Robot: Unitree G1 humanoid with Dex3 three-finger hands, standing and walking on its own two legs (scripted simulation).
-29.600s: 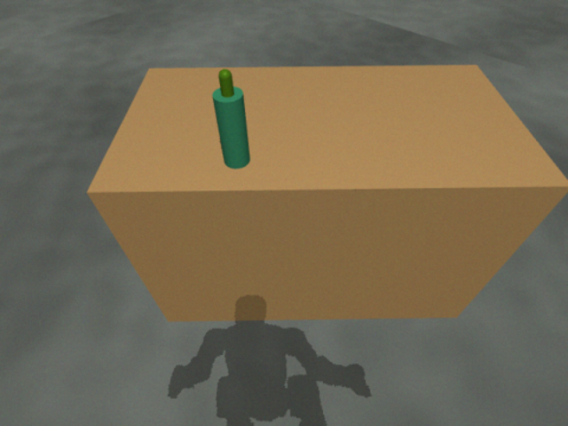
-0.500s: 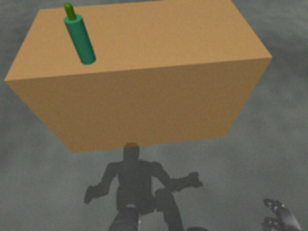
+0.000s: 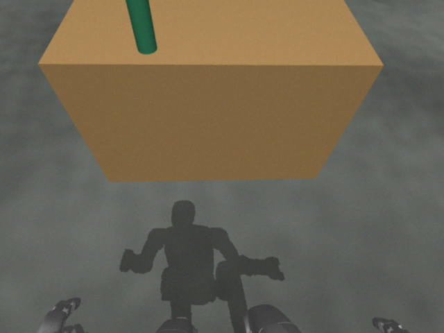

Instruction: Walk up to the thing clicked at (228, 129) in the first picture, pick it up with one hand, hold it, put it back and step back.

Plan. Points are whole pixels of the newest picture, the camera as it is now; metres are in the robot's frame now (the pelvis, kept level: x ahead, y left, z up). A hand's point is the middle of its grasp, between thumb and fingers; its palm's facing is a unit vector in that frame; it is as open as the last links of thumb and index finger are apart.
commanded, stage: step back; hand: left
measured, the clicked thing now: (139, 13) +0.92 +0.26 +0.05
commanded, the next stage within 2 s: stand in 1.28 s
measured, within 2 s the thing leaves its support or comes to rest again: neither
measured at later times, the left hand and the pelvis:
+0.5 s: hand out of the picture -0.08 +0.27 -0.14, palm faces +0.05 -0.90 -0.43, open 7.4 cm; pelvis -0.13 -0.01 +0.00, yaw +2 degrees
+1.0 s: hand out of the picture -0.06 +0.28 -0.15, palm faces +0.04 -0.93 -0.36, open 7.4 cm; pelvis -0.10 +0.01 +0.00, yaw +2 degrees
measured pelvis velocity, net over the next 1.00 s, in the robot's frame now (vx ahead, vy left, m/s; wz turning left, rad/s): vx -0.10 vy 0.01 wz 0.04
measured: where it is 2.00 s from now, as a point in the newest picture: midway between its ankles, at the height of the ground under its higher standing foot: outside the picture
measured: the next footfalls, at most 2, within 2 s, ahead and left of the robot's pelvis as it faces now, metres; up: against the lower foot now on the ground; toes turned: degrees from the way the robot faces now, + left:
right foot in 0.12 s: -0.04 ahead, -0.12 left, +0.00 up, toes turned +0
left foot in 0.44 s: -0.04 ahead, +0.13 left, +0.00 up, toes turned +2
